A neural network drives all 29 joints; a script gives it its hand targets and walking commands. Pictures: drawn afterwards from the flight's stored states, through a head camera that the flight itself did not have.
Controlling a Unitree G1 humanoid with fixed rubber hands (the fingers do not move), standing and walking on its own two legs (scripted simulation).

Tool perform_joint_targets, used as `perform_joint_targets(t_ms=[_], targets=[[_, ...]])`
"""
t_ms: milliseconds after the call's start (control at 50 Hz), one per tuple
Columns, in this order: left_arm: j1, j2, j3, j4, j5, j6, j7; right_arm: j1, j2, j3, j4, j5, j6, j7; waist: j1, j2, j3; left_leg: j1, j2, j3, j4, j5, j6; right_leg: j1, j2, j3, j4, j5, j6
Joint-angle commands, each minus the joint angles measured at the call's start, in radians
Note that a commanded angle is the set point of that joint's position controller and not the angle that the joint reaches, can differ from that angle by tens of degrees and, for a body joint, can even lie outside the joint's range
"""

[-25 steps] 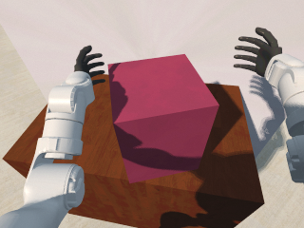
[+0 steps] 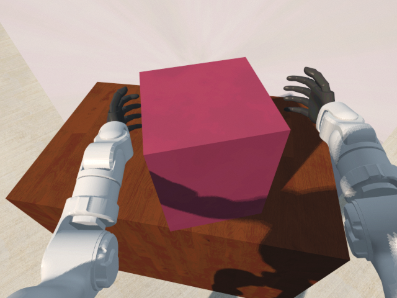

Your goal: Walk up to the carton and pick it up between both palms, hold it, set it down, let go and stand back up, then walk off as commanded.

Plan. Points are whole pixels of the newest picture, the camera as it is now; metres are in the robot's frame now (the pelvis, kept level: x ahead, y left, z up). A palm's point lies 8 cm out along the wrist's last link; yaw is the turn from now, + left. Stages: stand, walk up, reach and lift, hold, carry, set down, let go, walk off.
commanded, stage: reach and lift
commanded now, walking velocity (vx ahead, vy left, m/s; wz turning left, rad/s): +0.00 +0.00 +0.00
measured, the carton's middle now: (205, 149) +0.44 +0.09 +0.05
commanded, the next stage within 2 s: none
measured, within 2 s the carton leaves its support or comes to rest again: neither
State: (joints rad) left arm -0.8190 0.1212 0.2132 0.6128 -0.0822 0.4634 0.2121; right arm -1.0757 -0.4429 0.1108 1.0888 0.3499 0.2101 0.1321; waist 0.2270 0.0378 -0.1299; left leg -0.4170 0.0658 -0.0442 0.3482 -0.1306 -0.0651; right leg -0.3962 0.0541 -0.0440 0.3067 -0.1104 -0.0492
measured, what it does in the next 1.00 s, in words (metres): stands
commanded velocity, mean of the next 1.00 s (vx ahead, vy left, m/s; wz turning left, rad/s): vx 0.00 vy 0.00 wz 0.00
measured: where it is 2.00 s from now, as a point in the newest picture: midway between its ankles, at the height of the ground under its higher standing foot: outside the picture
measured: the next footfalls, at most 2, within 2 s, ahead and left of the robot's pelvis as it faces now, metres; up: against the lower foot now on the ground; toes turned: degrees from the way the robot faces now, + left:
none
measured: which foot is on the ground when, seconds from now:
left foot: down 0.00-1.00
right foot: down 0.00-1.00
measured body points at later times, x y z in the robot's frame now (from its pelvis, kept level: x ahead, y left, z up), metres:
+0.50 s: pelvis +0.00 +0.00 +0.00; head +0.06 -0.02 +0.44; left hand +0.39 +0.25 +0.09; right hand +0.51 -0.10 +0.11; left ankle +0.01 +0.16 -0.74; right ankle +0.01 -0.09 -0.74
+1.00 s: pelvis +0.00 +0.01 +0.00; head +0.05 +0.00 +0.45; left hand +0.39 +0.24 +0.10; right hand +0.50 -0.07 +0.12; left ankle +0.01 +0.16 -0.74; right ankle +0.01 -0.09 -0.74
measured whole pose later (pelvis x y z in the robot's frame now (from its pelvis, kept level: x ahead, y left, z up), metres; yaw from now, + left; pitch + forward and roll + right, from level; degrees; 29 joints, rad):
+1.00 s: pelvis +0.00 +0.01 +0.00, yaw +0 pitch +11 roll -1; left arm -0.76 -0.04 0.29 0.74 0.06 0.17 0.26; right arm -1.05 -0.26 -0.06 1.28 0.17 -0.01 0.06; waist 0.22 0.01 -0.12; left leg -0.41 0.06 -0.05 0.38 -0.16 -0.06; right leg -0.37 0.05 -0.05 0.31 -0.12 -0.04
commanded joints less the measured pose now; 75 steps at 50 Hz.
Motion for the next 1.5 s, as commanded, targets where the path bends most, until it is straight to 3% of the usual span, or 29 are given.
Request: perform_joint_targets(t_ms=[0, 20, 40, 80, 140, 200, 220, 300, 340, 380, 400, 480, 520, 600, 740, 760, 820, 880, 900, 920, 960, 980, 1080, 1140, 1220, 1300, 1320, 1340, 1480], targets=[[-0.233, 0.062, 0.021, -0.060, 0.028, -0.092, -0.019, -0.368, -0.154, -0.033, -0.025, -0.031, -0.088, -0.007, -0.007, -0.122, -0.406, 0.062, -0.081, 0.111, 0.007, 0.269, -0.009, 0.345, 0.020, 0.006, 0.048, 0.244, 0.068], [-0.207, 0.097, 0.023, 0.002, 0.039, -0.107, -0.039, -0.301, -0.139, -0.038, 0.083, -0.025, -0.087, -0.013, -0.026, -0.111, -0.376, 0.053, -0.094, 0.105, 0.013, 0.263, -0.011, 0.373, 0.020, 0.008, 0.041, 0.241, 0.058], [-0.230, 0.085, 0.033, -0.096, 0.033, -0.130, -0.033, -0.349, -0.129, -0.035, -0.054, -0.011, -0.120, -0.009, -0.008, -0.131, -0.480, 0.067, -0.085, 0.101, 0.002, 0.285, -0.008, 0.400, 0.021, 0.012, 0.048, 0.260, 0.068], [-0.222, 0.081, 0.026, -0.100, 0.036, -0.173, -0.039, -0.311, -0.128, -0.025, 0.007, -0.017, -0.148, -0.023, -0.044, -0.121, -0.445, 0.062, -0.092, 0.108, 0.027, 0.325, -0.006, 0.430, 0.008, 0.023, 0.076, 0.386, 0.072], [-0.279, 0.054, -0.009, -0.175, 0.020, -0.253, -0.033, -0.379, -0.107, -0.025, -0.055, -0.004, -0.223, -0.015, -0.021, -0.048, -0.535, 0.108, -0.087, 0.113, 0.068, 0.436, -0.031, 0.353, 0.024, -0.002, 0.080, 0.370, 0.055], [-0.242, 0.021, -0.042, -0.122, -0.007, -0.292, -0.019, -0.359, -0.109, -0.012, -0.036, 0.016, -0.255, -0.001, -0.003, -0.091, -0.566, 0.119, -0.075, 0.105, 0.076, 0.437, -0.021, 0.330, 0.029, 0.012, 0.060, 0.325, 0.037], [-0.227, 0.033, -0.022, -0.123, 0.014, -0.306, -0.020, -0.399, -0.110, 0.007, -0.087, 0.024, -0.269, 0.002, 0.040, -0.100, -0.567, 0.112, -0.082, 0.113, 0.068, 0.466, -0.018, 0.346, 0.034, 0.010, 0.073, 0.365, 0.045], [-0.219, 0.012, -0.024, -0.075, 0.035, -0.322, -0.023, -0.339, -0.082, 0.032, -0.026, 0.026, -0.260, 0.006, 0.054, -0.107, -0.513, 0.065, -0.073, 0.118, 0.055, 0.354, -0.001, 0.345, 0.025, 0.036, 0.064, 0.263, 0.033], [-0.253, 0.012, -0.019, -0.012, 0.011, -0.334, -0.020, -0.357, -0.089, 0.025, 0.042, 0.017, -0.250, 0.003, 0.024, -0.170, -0.446, 0.015, -0.072, 0.113, 0.039, 0.252, 0.008, 0.326, 0.023, 0.029, 0.067, 0.183, 0.048], [-0.299, -0.041, -0.064, -0.016, -0.004, -0.358, -0.025, -0.400, -0.054, -0.002, 0.029, -0.014, -0.263, 0.001, -0.021, -0.135, -0.489, 0.013, -0.074, 0.106, 0.042, 0.246, 0.003, 0.325, 0.019, 0.020, 0.070, 0.186, 0.048], [-0.311, -0.034, -0.038, 0.005, 0.005, -0.372, -0.025, -0.425, -0.021, -0.006, 0.011, -0.015, -0.273, -0.004, 0.015, -0.124, -0.533, 0.018, -0.074, 0.115, 0.050, 0.253, 0.010, 0.303, 0.011, 0.031, 0.056, 0.160, 0.041], [-0.315, -0.047, -0.040, -0.010, 0.029, -0.372, -0.016, -0.399, -0.014, -0.087, 0.053, -0.082, -0.269, -0.022, -0.020, -0.128, -0.525, 0.061, -0.074, 0.103, 0.066, 0.286, -0.003, 0.256, 0.022, 0.016, 0.037, 0.150, 0.032], [-0.289, -0.060, -0.039, -0.071, 0.051, -0.378, -0.008, -0.392, -0.028, -0.108, 0.040, -0.097, -0.295, -0.030, -0.015, -0.065, -0.587, 0.095, -0.084, 0.114, 0.065, 0.360, -0.017, 0.270, 0.022, 0.010, 0.043, 0.228, 0.038], [-0.299, -0.114, -0.028, -0.010, 0.081, -0.356, -0.025, -0.382, 0.057, -0.111, 0.082, -0.125, -0.272, -0.045, -0.041, -0.102, -0.501, 0.095, -0.079, 0.101, 0.063, 0.346, -0.009, 0.294, 0.019, 0.001, 0.024, 0.185, 0.036], [-0.295, -0.183, -0.032, -0.116, 0.113, -0.370, 0.014, -0.427, 0.070, -0.151, -0.013, -0.153, -0.294, -0.062, -0.023, -0.064, -0.613, 0.181, -0.071, 0.107, 0.084, 0.470, -0.033, 0.309, 0.032, -0.004, 0.036, 0.270, 0.028], [-0.290, -0.154, -0.023, -0.058, 0.119, -0.368, 0.018, -0.377, 0.060, -0.167, 0.097, -0.142, -0.283, -0.062, -0.038, -0.039, -0.530, 0.180, -0.068, 0.100, 0.084, 0.440, -0.040, 0.262, 0.034, -0.007, 0.023, 0.202, 0.017], [-0.297, -0.153, 0.006, -0.020, 0.148, -0.334, 0.022, -0.380, 0.077, -0.166, 0.075, -0.185, -0.261, -0.075, -0.031, -0.103, -0.452, 0.161, -0.069, 0.109, 0.069, 0.358, -0.022, 0.288, 0.023, -0.002, 0.004, 0.141, 0.032], [-0.343, -0.202, -0.023, -0.043, 0.131, -0.329, 0.012, -0.403, 0.120, -0.172, 0.091, -0.172, -0.243, -0.069, -0.050, -0.074, -0.433, 0.161, -0.072, 0.096, 0.052, 0.316, -0.020, 0.270, 0.013, 0.005, -0.003, 0.084, 0.027], [-0.349, -0.191, 0.018, -0.026, 0.144, -0.332, 0.012, -0.434, 0.145, -0.174, 0.007, -0.186, -0.252, -0.073, -0.011, -0.106, -0.458, 0.153, -0.071, 0.115, 0.045, 0.312, -0.006, 0.267, 0.009, 0.008, 0.005, 0.091, 0.034], [-0.329, -0.193, -0.014, -0.050, 0.140, -0.339, 0.016, -0.411, 0.131, -0.199, 0.039, -0.184, -0.262, -0.076, -0.042, -0.054, -0.522, 0.176, -0.073, 0.099, 0.059, 0.367, -0.025, 0.269, 0.017, 0.001, 0.011, 0.157, 0.024], [-0.363, -0.197, 0.019, -0.046, 0.157, -0.342, 0.022, -0.443, 0.130, -0.181, 0.029, -0.205, -0.259, -0.077, -0.026, -0.085, -0.512, 0.178, -0.066, 0.096, 0.074, 0.391, -0.021, 0.254, 0.025, 0.004, 0.006, 0.143, 0.022], [-0.344, -0.224, 0.003, -0.047, 0.170, -0.330, 0.026, -0.441, 0.136, -0.185, 0.023, -0.186, -0.259, -0.077, -0.019, -0.034, -0.514, 0.211, -0.065, 0.099, 0.061, 0.411, -0.034, 0.241, 0.028, 0.001, -0.001, 0.146, 0.015], [-0.315, -0.265, -0.051, -0.116, 0.156, -0.340, 0.021, -0.374, 0.168, -0.208, -0.002, -0.187, -0.271, -0.060, -0.046, -0.010, -0.589, 0.282, -0.060, 0.091, 0.076, 0.486, -0.046, 0.242, 0.038, -0.026, -0.003, 0.176, 0.010], [-0.340, -0.233, 0.001, -0.023, 0.192, -0.308, 0.020, -0.395, 0.138, -0.213, 0.096, -0.227, -0.240, -0.064, -0.041, -0.039, -0.404, 0.244, -0.062, 0.091, 0.053, 0.383, -0.031, 0.185, 0.035, -0.026, -0.025, 0.057, 0.013], [-0.335, -0.262, 0.020, -0.005, 0.188, -0.344, -0.019, -0.408, 0.257, -0.255, -0.005, -0.300, -0.266, -0.053, -0.032, -0.145, -0.476, 0.182, -0.070, 0.115, 0.044, 0.355, 0.003, 0.277, 0.016, -0.018, -0.023, 0.083, 0.031], [-0.331, -0.264, 0.068, -0.023, 0.244, -0.374, -0.044, -0.340, 0.304, -0.258, 0.034, -0.300, -0.278, -0.049, -0.026, -0.068, -0.463, 0.185, -0.086, 0.141, 0.037, 0.413, -0.007, 0.366, 0.001, 0.006, 0.007, 0.224, 0.032], [-0.393, -0.364, 0.040, -0.073, 0.227, -0.386, -0.067, -0.408, 0.416, -0.232, -0.041, -0.327, -0.302, -0.023, 0.014, -0.077, -0.528, 0.165, -0.082, 0.147, 0.021, 0.402, -0.002, 0.378, -0.001, -0.007, 0.026, 0.246, 0.044], [-0.346, -0.381, 0.043, -0.013, 0.245, -0.369, -0.078, -0.357, 0.427, -0.282, 0.026, -0.346, -0.296, -0.027, -0.037, -0.062, -0.436, 0.194, -0.086, 0.133, 0.006, 0.387, -0.002, 0.364, -0.008, -0.006, 0.001, 0.222, 0.038], [-0.285, -0.616, 0.041, -0.017, 0.363, -0.352, -0.194, -0.281, 0.730, -0.324, 0.037, -0.559, -0.334, 0.067, -0.023, -0.068, -0.422, 0.231, -0.081, 0.163, -0.033, 0.435, 0.012, 0.392, -0.009, -0.031, 0.006, 0.318, 0.060]])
